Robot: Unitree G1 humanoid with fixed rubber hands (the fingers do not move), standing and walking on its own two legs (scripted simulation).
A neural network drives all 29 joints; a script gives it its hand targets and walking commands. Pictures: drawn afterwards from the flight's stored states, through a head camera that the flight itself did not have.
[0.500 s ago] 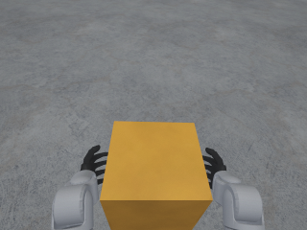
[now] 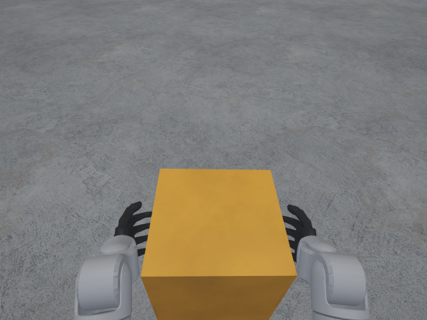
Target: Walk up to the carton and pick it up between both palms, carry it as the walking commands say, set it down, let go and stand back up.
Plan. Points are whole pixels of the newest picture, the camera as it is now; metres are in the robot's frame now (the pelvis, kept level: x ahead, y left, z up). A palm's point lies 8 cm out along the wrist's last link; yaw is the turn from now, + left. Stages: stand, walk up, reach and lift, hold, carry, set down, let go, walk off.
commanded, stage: carry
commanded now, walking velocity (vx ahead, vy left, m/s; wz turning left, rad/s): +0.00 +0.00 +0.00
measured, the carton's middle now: (214, 250) +0.28 -0.01 +0.01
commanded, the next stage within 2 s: none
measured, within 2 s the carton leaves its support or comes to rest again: neither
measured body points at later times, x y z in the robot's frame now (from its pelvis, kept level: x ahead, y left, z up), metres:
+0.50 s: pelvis +0.00 +0.01 +0.00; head -0.01 +0.01 +0.45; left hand +0.27 +0.16 +0.08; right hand +0.26 -0.14 +0.07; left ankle +0.01 +0.12 -0.73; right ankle +0.07 -0.09 -0.73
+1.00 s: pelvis +0.01 +0.02 +0.00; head +0.00 +0.03 +0.45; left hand +0.28 +0.18 +0.07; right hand +0.29 -0.12 +0.06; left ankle +0.01 +0.12 -0.73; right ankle +0.07 -0.09 -0.73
